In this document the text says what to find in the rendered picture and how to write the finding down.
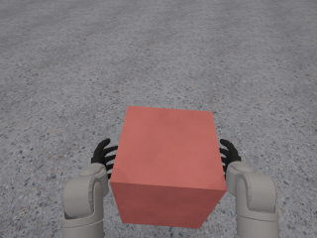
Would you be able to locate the robot left hand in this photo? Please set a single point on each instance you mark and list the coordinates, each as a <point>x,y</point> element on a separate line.
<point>100,153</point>

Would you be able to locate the robot right hand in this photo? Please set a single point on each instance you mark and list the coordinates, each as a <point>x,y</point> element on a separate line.
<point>231,154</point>

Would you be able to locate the carton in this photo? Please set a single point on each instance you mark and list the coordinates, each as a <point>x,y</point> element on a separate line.
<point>168,169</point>

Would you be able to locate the right robot forearm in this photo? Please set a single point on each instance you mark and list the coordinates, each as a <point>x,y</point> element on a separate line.
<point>255,201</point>

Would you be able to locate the left robot forearm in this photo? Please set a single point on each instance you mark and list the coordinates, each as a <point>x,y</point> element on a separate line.
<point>82,209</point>

